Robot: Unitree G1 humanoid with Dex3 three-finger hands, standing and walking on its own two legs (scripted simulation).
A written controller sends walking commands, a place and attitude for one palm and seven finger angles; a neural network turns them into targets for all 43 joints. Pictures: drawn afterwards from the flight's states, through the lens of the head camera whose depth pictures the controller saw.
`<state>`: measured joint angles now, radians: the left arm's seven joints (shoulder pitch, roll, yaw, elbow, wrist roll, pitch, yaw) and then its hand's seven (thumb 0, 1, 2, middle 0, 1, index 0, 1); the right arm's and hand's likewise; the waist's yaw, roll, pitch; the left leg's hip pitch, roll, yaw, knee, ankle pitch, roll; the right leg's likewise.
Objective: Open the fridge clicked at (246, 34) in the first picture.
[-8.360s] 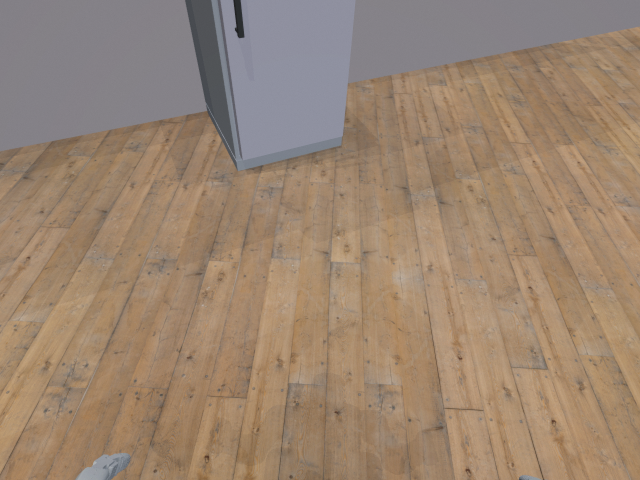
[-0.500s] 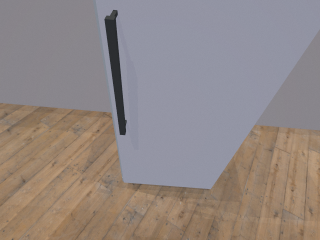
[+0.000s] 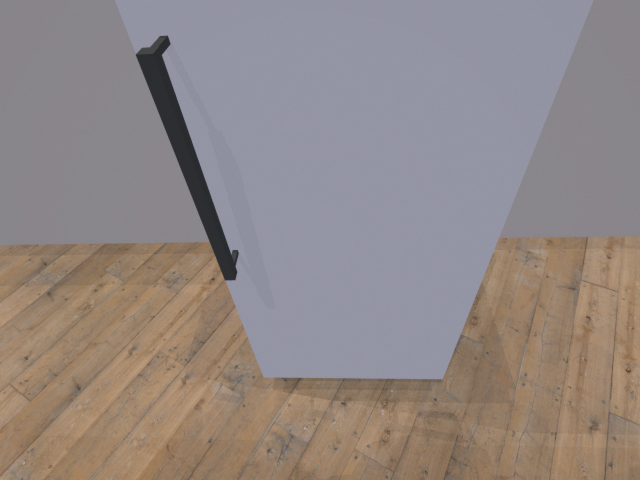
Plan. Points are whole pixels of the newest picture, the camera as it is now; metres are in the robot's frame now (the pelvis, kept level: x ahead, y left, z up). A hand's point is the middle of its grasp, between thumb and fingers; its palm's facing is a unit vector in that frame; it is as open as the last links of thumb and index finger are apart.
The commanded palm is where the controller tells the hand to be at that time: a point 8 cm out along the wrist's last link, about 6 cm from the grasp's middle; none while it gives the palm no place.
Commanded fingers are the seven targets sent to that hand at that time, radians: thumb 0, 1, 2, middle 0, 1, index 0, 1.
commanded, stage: come to a stop and stand still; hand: left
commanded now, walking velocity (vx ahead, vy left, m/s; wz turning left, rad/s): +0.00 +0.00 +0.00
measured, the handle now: (203, 183) +0.51 +0.20 +0.11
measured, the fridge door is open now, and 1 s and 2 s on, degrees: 0 0 0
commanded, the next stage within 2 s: look again from close up in 0.78 s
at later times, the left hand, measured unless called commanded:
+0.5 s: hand out of the picture -0.03 +0.18 -0.16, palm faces +0.03 -0.98 -0.21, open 7.4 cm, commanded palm none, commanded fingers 0.00 0.90 0.90 -0.20 -0.30 -0.20 -0.30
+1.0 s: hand out of the picture -0.01 +0.19 -0.16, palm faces +0.03 -0.98 -0.22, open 7.4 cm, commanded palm none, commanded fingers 0.00 0.90 0.90 -0.20 -0.30 -0.20 -0.30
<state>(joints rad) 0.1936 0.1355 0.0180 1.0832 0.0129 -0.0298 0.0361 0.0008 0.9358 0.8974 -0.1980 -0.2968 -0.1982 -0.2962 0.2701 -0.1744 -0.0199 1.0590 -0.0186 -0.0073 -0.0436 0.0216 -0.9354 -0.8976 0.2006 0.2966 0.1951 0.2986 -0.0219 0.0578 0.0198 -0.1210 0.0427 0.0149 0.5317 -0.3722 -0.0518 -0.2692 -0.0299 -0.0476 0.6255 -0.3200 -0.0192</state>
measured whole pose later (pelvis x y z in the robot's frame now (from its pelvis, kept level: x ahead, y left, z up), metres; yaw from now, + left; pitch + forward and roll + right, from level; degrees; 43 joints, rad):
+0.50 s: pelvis -0.03 +0.01 +0.01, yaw +0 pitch -2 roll +1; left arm 0.29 0.13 0.02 1.12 0.01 -0.01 0.02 0.01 0.91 0.90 -0.20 -0.30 -0.20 -0.30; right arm 0.37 -0.14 0.00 1.13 -0.01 -0.01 -0.03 0.01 -0.91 -0.90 0.20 0.30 0.19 0.30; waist -0.01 0.03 0.06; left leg -0.13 0.04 0.02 0.46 -0.30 -0.04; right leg -0.27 -0.03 -0.04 0.52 -0.22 -0.01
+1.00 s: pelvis -0.02 +0.01 +0.01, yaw -1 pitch -1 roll +1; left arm 0.27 0.14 0.02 1.10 0.02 -0.01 0.02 0.01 0.91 0.90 -0.20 -0.30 -0.20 -0.30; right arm 0.30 -0.14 0.00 1.10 -0.01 -0.02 -0.03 0.01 -0.91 -0.90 0.20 0.30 0.20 0.30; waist 0.00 0.02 0.06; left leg -0.13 0.03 0.03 0.46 -0.31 -0.03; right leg -0.27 -0.04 -0.03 0.53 -0.24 0.00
